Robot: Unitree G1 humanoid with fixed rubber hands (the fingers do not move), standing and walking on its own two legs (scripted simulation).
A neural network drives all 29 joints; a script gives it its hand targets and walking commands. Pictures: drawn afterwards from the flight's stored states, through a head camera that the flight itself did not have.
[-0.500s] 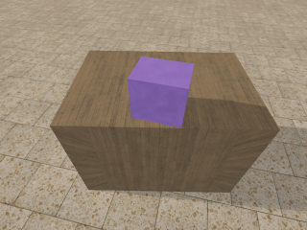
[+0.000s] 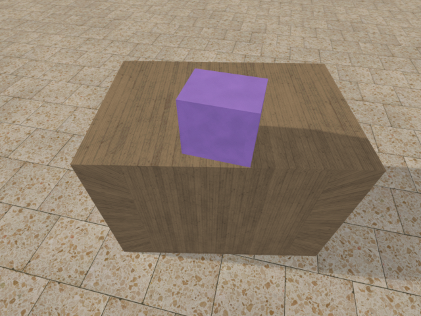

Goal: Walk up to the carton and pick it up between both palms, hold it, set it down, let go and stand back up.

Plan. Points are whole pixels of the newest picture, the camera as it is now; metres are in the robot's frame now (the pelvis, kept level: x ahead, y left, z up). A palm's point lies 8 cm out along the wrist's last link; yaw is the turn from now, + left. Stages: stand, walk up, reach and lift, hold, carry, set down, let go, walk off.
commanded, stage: walk up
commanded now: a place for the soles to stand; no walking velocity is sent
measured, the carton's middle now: (222, 118) +0.65 -0.03 -0.01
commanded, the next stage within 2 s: none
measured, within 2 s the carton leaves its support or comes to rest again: neither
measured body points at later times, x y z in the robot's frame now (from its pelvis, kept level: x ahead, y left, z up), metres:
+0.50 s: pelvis -0.01 +0.00 +0.00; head +0.00 -0.02 +0.45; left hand +0.08 +0.32 -0.11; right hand +0.10 -0.30 -0.12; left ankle +0.04 +0.13 -0.73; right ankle +0.02 -0.11 -0.73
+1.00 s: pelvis +0.05 -0.03 +0.00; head +0.06 -0.05 +0.45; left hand +0.10 +0.29 -0.11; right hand +0.16 -0.36 -0.11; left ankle +0.06 +0.12 -0.70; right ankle +0.01 -0.11 -0.73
